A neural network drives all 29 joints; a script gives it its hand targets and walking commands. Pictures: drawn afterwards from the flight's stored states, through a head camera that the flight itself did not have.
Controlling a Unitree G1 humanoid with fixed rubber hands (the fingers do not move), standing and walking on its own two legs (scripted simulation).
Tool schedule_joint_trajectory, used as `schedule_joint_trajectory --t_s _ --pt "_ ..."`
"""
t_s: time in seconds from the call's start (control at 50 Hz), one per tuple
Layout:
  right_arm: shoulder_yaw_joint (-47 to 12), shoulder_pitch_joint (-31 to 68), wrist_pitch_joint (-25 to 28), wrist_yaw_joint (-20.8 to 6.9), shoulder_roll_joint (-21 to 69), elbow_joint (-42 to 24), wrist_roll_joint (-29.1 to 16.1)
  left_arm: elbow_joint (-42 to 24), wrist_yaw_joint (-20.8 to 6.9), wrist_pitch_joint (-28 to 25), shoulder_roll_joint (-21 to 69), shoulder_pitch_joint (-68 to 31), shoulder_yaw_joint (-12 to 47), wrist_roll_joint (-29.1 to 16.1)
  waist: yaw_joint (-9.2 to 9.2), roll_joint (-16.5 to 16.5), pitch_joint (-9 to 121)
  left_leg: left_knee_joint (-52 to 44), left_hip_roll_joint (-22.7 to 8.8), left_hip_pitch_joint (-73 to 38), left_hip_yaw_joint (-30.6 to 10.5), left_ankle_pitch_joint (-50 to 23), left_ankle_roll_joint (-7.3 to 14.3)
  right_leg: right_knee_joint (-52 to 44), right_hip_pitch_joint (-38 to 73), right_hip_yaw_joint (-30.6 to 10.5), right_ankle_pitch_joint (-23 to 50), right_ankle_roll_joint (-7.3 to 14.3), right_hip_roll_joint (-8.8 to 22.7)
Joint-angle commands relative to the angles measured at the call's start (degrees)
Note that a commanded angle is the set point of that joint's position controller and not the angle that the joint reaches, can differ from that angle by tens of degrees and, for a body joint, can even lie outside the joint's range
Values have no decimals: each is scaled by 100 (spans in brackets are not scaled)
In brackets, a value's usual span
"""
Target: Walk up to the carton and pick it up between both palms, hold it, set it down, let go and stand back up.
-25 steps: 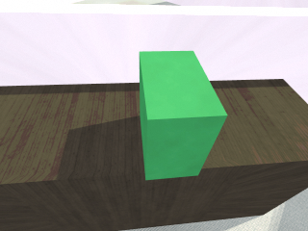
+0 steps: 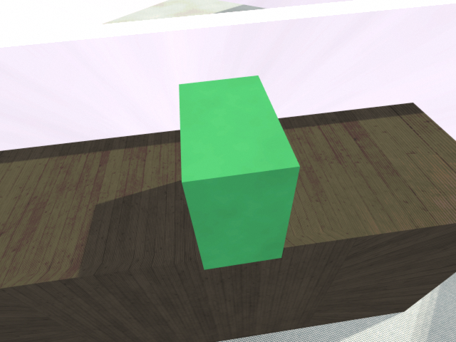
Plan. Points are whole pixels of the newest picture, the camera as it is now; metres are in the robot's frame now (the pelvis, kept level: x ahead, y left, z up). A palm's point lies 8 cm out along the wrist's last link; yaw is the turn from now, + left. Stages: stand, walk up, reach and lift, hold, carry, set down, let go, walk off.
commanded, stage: walk up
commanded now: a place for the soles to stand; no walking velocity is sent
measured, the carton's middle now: (231, 172) +0.44 +0.01 +0.07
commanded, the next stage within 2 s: none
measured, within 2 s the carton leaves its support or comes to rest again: neither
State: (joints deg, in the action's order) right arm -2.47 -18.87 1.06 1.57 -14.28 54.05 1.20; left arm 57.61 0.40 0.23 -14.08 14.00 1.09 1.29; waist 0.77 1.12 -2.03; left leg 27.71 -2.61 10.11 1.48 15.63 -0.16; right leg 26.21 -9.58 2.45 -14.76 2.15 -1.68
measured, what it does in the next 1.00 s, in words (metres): steps to the right: right foot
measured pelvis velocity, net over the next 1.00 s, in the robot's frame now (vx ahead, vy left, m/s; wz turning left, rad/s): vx -0.07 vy -0.09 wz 0.08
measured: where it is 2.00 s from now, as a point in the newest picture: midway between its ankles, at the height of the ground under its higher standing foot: outside the picture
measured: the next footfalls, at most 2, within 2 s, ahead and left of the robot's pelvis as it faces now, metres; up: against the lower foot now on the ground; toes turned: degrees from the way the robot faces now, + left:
right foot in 0.92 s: +0.01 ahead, -0.21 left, +0.00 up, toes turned +3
left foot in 1.44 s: -0.10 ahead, +0.03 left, +0.00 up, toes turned +13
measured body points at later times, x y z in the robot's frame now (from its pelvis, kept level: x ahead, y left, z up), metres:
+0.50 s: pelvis +0.00 +0.01 +0.00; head +0.01 +0.02 +0.45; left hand +0.03 +0.26 -0.15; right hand +0.02 -0.25 -0.14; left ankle -0.01 +0.13 -0.74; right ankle +0.00 -0.10 -0.74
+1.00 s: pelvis -0.07 -0.09 -0.01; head -0.05 -0.11 +0.43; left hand +0.01 +0.17 -0.14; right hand +0.00 -0.37 -0.16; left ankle -0.02 +0.10 -0.72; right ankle -0.03 -0.21 -0.74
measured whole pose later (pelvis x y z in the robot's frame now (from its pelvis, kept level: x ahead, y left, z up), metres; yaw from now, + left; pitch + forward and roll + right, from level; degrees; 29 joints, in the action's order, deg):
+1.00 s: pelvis -0.07 -0.09 -0.01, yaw +5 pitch -4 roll +1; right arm 1.2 -15.6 -2.0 1.9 -18.6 51.1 1.0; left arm 52.9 0.2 2.9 -13.4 9.4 1.5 1.0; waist 2.0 2.3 -5.6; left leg 42.9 -2.2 21.4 -7.9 26.5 -0.1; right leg 36.6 -15.5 1.2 -17.1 -0.4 2.0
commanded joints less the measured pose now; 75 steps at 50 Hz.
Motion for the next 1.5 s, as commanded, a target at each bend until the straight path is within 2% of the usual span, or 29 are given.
schedule_joint_trajectory --t_s 0.0,0.18,0.52,0.54,0.56,0.6,0.62,0.66,0.72,0.8,0.84,0.86,0.88,0.9,0.92,0.94,0.96,1.0,1.02,1.1,1.16,1.24,1.32,1.38,1.4,1.42,1.44,1.46,1.48 --pt "60 -328 79 27 -451 -31 -12 -66 16 -40 -801 209 -122 -21 -57 -409 -233 -305 -222 414 -149 -273 263 -865 62 -917 597 117 878" --pt "73 -361 100 51 -528 117 -11 3 25 -47 -777 182 -117 -12 -33 -102 -103 -319 -380 316 -277 -755 333 -544 159 -677 1115 127 745" --pt "122 -323 74 42 -632 143 -9 41 3 -22 -668 271 -58 9 -21 8 -135 -457 -528 240 -640 -1059 511 -282 -128 -593 498 114 633" --pt "267 -254 80 179 -951 -60 -117 -104 23 84 -1158 -293 -200 68 106 -195 -588 -200 -798 300 -952 -2810 676 248 -570 -413 1326 -10 729" --pt "342 -439 85 233 -1159 -14 -150 -202 22 119 -1048 -318 -209 81 125 84 -181 -76 -1026 -115 -1156 -3853 831 620 -683 -329 1351 -59 690" --pt "408 -684 63 304 -1222 -5 -132 -359 0 201 -842 -304 -219 105 177 553 198 -171 -1697 -561 -1795 -4407 1326 1494 -1211 -55 5 -226 376" --pt "415 -788 75 340 -1190 -22 -98 -418 -13 283 -820 -505 -249 120 290 765 308 -400 -2071 -618 -2265 -4364 1623 2337 -1575 -107 -1470 -287 268" --pt "475 -688 82 403 -1205 -166 -57 -533 -34 399 -744 -694 -267 159 314 518 307 -494 -2180 -399 -2308 -3808 1847 3581 -1932 -421 -2039 -428 381" --pt "483 -127 65 377 -1072 -385 19 -620 -49 421 -611 -657 -212 90 -13 407 167 -539 -1520 42 -1551 -2786 1417 3463 -1865 -693 -1372 -540 522" --pt "506 267 24 192 -1106 -573 79 -675 -104 393 -530 -438 -144 -28 -85 1039 153 -503 -955 631 -979 -1992 992 1967 -966 -330 -932 -453 425" --pt "566 356 -66 80 -1278 -593 57 -572 -70 350 -549 -100 -140 -74 -151 1074 270 -228 -856 951 -897 -1445 876 855 -95 28 -556 -380 235" --pt "561 295 -131 10 -1266 -568 24 -490 -46 302 -596 157 -156 -72 -211 877 318 109 -690 1174 -793 -1126 728 135 430 160 -172 -355 92" --pt "527 19 -198 -48 -1082 -483 -9 -413 -18 253 -783 382 -176 -52 -191 344 246 565 -348 1505 -669 -498 536 -265 755 -158 -51 -348 287" --pt "383 -157 -227 -79 -641 -563 -27 -475 9 199 -1163 485 -225 -3 -155 -802 175 1230 330 1877 -556 570 256 -847 691 -1494 -120 -139 1331" --pt "313 -81 -278 -24 -436 -608 -58 -704 44 191 -1499 -5 -278 -40 -45 -1413 -164 1862 491 1837 -584 2060 97 -1456 -374 -2367 -853 296 2116" --pt "384 112 -344 76 -626 -586 -32 -734 61 205 -1538 -208 -289 -22 -242 -1504 -476 2472 456 1499 -1098 2110 65 -1683 -1424 -2826 -1648 514 2289" --pt "407 267 -339 80 -798 -567 -21 -744 56 191 -1292 -518 -239 -38 -218 -1248 -943 2623 384 1489 -1172 1741 113 -1778 -1532 -2485 -2006 324 1980" --pt "427 -278 -271 12 -795 -228 -49 -836 112 88 -1065 -876 -171 -62 164 -1248 -956 2357 270 1590 -1119 1150 120 -1592 -1017 -1396 -1289 -114 1521" --pt "433 -506 -257 -35 -806 -132 2 -859 108 33 -996 -859 -129 -67 222 -1217 -646 2307 256 1386 -959 976 55 -1534 -902 -1199 -1156 -110 1460" --pt "409 -379 -225 -125 -711 -50 116 -607 91 -93 -808 -172 -122 -55 -116 -747 -94 1944 100 1393 -523 718 -152 -1536 -171 -1518 -1562 198 1692" --pt "375 -256 -248 -138 -644 -65 119 -425 149 -101 -830 213 -128 1 -310 -794 -66 1463 25 1377 -369 829 -242 -1605 67 -1764 -1787 312 1837" --pt "358 -363 -232 -122 -664 -52 110 -259 173 -76 -1006 547 -187 66 -373 -986 -268 1092 62 1376 -190 1186 -212 -1570 175 -1920 -2101 496 2014" --pt "322 -678 -152 -144 -544 -86 90 -173 117 -15 -1081 628 -237 60 -259 -1033 -446 663 154 875 70 1246 -71 -1552 -386 -1775 -2300 687 1995" --pt "288 -1215 -67 -131 -358 58 49 -251 48 21 -1060 358 -267 43 143 -647 -381 -527 367 -654 385 329 120 -981 -1403 -870 -2223 360 1377" --pt "309 -1494 -51 -118 -393 137 52 -305 5 11 -902 267 -237 65 295 -399 -310 -579 197 -1244 126 228 160 -568 -1921 -627 -2173 170 1167" --pt "352 -1778 -25 -92 -568 192 62 -443 -48 9 -578 169 -173 96 413 311 -271 -1129 -525 -1555 -1010 951 333 548 -2413 -162 -1831 -94 726" --pt "320 -1614 -17 -41 -661 62 -3 -547 -80 32 -165 190 -74 129 308 861 -518 -1794 -1200 -1144 -2005 1737 392 1500 -2717 115 -1534 -286 243" --pt "374 -1220 -5 44 -888 -13 8 -492 -45 65 -286 151 -140 132 321 666 -779 -2057 -1590 -274 -2585 2666 663 1948 -2641 -469 -1534 -305 240" --pt "384 -824 2 104 -920 -71 29 -511 -42 60 -301 304 -135 135 127 602 -1153 -2145 -1593 147 -2547 2500 745 2315 -2517 -705 -1276 -280 354"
